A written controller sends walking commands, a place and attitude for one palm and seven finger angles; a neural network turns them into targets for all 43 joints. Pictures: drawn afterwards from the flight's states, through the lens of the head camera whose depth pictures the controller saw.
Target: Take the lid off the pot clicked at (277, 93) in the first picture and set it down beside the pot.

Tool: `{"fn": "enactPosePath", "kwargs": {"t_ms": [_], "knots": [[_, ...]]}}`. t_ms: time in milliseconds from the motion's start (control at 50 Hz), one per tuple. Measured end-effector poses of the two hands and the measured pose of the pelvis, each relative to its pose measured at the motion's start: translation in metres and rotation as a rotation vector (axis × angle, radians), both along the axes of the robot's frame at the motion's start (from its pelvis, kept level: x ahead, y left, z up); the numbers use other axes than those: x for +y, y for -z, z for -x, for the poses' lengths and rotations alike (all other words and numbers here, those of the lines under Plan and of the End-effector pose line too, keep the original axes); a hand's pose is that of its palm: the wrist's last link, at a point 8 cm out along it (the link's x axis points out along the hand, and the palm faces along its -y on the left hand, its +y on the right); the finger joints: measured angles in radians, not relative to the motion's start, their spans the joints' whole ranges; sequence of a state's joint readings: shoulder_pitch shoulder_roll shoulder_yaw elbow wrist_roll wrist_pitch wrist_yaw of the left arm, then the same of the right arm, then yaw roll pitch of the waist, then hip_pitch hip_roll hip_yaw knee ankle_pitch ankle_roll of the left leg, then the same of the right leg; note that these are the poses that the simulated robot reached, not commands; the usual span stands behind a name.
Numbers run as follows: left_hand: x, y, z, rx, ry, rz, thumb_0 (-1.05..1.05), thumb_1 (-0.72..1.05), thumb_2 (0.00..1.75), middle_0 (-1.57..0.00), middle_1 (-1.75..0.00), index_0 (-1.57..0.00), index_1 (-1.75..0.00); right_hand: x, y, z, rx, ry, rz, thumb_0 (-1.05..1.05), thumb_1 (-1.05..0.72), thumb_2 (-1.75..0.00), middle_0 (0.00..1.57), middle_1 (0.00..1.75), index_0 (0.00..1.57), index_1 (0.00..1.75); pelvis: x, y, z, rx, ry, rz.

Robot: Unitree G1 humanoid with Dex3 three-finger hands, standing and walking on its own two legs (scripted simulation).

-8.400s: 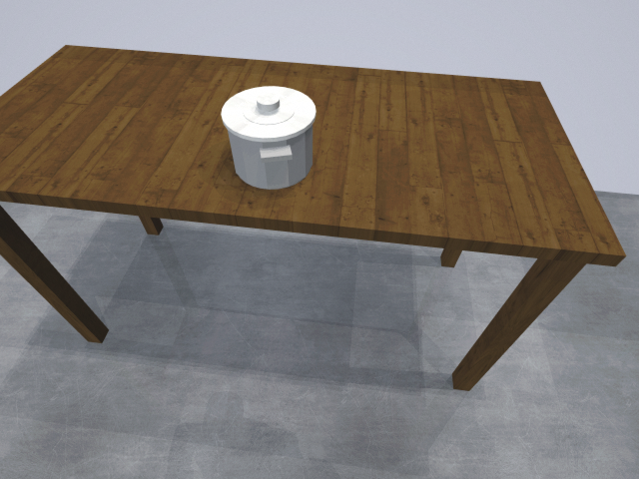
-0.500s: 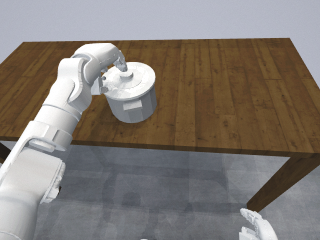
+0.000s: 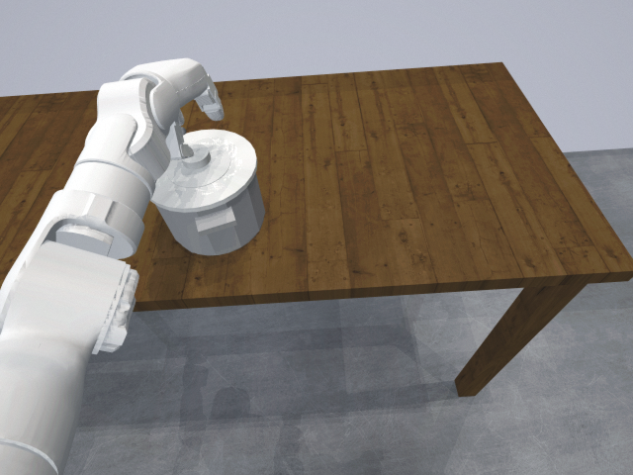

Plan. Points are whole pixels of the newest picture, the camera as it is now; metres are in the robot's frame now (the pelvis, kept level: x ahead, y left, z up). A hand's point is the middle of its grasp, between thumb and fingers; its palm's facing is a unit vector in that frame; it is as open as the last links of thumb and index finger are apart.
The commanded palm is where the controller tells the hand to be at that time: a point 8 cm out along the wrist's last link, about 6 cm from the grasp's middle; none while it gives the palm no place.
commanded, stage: move the open hand above the knob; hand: left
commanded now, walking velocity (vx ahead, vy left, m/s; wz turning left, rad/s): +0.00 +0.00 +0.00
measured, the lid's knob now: (195, 156) +0.53 +0.14 +0.12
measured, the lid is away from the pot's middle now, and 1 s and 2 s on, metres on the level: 0.00 0.00 0.00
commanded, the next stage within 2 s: lower the open fingers around the knob in 0.88 s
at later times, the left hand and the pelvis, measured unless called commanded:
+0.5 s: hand (157, 142) +0.48 +0.16 +0.18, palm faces -0.31 -0.05 -0.95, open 10.3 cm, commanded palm +0.48 +0.15 +0.25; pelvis +0.00 +0.00 +0.00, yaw +1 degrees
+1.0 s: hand (168, 134) +0.49 +0.14 +0.19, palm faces -0.31 -0.04 -0.95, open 10.3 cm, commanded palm +0.49 +0.15 +0.25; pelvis +0.00 +0.01 +0.00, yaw +1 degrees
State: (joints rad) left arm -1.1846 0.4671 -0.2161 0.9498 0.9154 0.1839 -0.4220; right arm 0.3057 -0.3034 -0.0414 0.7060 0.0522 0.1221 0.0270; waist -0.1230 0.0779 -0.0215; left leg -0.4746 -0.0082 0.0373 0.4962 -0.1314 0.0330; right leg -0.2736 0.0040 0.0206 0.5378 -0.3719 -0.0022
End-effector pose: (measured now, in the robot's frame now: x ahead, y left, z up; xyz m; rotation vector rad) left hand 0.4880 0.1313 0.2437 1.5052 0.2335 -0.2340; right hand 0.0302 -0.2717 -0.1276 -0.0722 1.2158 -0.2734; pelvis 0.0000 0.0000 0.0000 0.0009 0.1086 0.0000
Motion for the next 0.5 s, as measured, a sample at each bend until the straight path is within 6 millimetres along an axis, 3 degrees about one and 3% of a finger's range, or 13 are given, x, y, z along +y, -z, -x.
{"fn": "enactPosePath", "kwargs": {"t_ms": [120,380,500], "knots": [[0.004,0.002,0.0,0.005,0.0,-0.014,0.0,-0.36,1.54,-0.84,-0.09,-0.84,-0.09,0.003,0.0,-0.007,-0.02,-0.002,-0.004,0.01,-0.91,-0.9,0.2,0.3,0.2,0.3,0.0,0.0,-0.002,-0.001,-0.001,0.001],[0.021,-0.001,0.011,0.005,-0.026,-0.004,0.0,-0.36,1.54,-0.84,-0.09,-0.84,-0.09,0.01,-0.007,-0.061,-0.129,-0.071,-0.019,0.01,-0.91,-0.9,0.2,0.3,0.2,0.3,0.0,0.0,-0.003,-0.009,-0.015,0.002],[0.026,0.001,0.016,0.011,-0.019,-0.013,0.0,-0.36,1.54,-0.84,-0.09,-0.84,-0.09,0.012,-0.011,-0.076,-0.152,-0.1,-0.009,0.0,-0.91,-0.9,0.2,0.3,0.2,0.3,0.001,0.001,-0.001,-0.012,-0.026,0.004]]}}
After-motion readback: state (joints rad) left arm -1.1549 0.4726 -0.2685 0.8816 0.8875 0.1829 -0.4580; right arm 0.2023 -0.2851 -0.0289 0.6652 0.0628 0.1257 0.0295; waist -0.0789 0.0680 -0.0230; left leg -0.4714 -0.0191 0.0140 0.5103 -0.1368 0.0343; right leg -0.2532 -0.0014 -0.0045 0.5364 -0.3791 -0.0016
